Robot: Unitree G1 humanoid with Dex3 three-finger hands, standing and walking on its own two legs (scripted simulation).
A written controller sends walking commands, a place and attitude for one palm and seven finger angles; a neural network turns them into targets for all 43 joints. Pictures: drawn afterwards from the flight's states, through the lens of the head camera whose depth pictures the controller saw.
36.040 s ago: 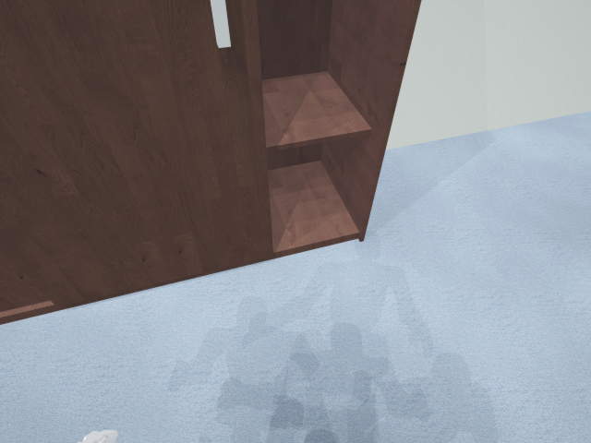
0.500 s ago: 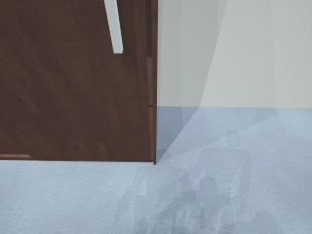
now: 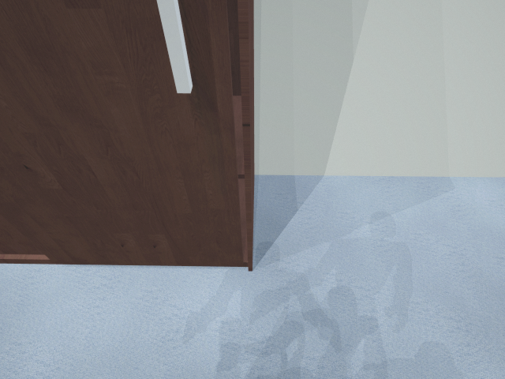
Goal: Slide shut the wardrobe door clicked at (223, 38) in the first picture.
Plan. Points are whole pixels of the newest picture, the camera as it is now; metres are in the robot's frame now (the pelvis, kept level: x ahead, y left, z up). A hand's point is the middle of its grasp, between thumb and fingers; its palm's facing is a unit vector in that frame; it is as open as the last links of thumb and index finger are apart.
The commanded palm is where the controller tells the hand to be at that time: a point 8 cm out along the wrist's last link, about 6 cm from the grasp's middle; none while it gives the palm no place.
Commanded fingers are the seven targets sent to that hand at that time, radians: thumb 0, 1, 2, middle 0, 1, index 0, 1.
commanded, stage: take the last steps up to it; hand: left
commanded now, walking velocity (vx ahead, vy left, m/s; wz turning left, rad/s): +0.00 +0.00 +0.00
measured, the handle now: (175, 22) +0.62 +0.17 +0.26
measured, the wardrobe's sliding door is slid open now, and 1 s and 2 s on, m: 0.02 0.02 0.02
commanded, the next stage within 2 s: come to a stop and stand still in 0.52 s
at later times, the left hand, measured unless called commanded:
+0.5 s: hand out of the picture +0.04 +0.18 -0.19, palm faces +0.06 -0.98 -0.19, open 7.4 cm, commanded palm none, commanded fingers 0.00 0.90 0.90 -0.20 -0.30 -0.20 -0.30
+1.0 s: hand (165, 378) +0.16 +0.18 -0.18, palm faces +0.09 -0.97 -0.22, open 7.3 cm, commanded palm none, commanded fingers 0.00 0.90 0.90 -0.20 -0.30 -0.20 -0.30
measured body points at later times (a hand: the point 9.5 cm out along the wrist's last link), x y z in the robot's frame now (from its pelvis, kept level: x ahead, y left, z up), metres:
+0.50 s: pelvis +0.05 +0.00 -0.01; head +0.06 +0.00 +0.44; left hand +0.04 +0.23 -0.18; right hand +0.04 -0.23 -0.17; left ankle -0.01 +0.12 -0.75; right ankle -0.03 -0.09 -0.75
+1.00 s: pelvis +0.10 -0.01 -0.01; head +0.14 -0.01 +0.44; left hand +0.15 +0.23 -0.17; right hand +0.10 -0.24 -0.17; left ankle -0.01 +0.11 -0.74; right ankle +0.10 -0.11 -0.75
